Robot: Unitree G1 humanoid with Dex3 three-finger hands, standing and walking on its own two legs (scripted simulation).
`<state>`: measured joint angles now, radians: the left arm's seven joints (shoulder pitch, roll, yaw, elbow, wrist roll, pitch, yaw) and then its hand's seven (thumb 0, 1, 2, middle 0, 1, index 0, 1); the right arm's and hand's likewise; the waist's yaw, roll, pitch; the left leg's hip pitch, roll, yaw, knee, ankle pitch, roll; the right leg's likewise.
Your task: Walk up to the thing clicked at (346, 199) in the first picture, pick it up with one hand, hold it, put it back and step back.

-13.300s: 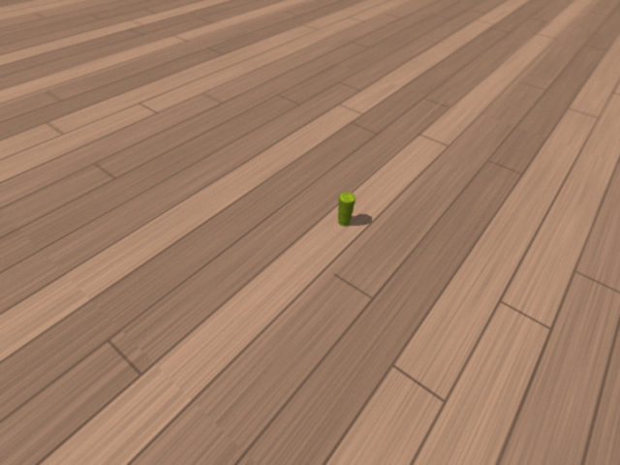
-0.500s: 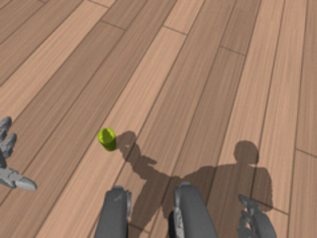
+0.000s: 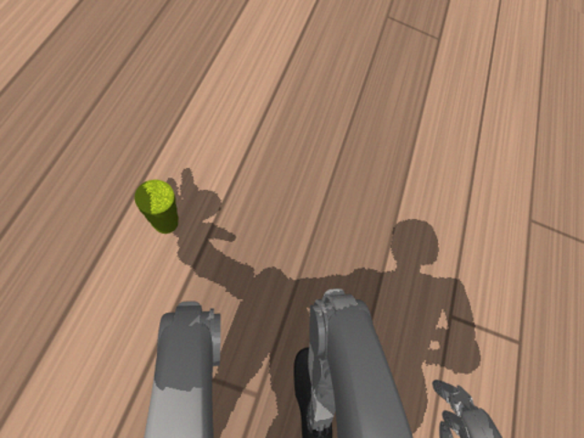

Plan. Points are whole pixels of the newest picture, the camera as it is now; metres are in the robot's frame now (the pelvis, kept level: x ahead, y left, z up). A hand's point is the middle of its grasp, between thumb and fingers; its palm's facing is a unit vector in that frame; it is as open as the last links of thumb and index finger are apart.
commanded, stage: go down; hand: left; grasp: from the side
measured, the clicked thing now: (160, 210) +0.54 +0.21 -0.36
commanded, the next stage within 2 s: approach in 0.72 s
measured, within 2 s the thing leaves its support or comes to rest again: neither
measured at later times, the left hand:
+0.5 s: hand out of the picture +0.46 +0.38 -0.02, palm faces +0.12 -0.99 -0.07, open 17.2 cm
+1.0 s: hand out of the picture +0.48 +0.39 -0.04, palm faces +0.11 -0.99 -0.04, open 17.0 cm
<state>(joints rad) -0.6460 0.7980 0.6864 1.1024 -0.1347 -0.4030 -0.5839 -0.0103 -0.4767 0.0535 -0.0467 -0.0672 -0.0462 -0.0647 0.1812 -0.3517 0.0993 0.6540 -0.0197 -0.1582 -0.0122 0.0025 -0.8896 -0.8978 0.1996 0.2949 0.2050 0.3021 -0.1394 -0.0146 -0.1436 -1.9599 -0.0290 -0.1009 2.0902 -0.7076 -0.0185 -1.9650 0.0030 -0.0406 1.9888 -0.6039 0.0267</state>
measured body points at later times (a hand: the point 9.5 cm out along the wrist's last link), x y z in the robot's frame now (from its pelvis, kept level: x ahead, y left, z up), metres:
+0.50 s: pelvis -0.01 +0.01 -0.05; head +0.20 +0.08 +0.34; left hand +0.45 +0.43 -0.01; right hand +0.09 -0.27 -0.14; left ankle +0.07 +0.12 -0.40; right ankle +0.11 -0.13 -0.40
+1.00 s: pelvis -0.01 +0.01 -0.07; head +0.21 +0.10 +0.31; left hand +0.47 +0.44 -0.04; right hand +0.07 -0.27 -0.14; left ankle +0.07 +0.12 -0.40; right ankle +0.11 -0.13 -0.40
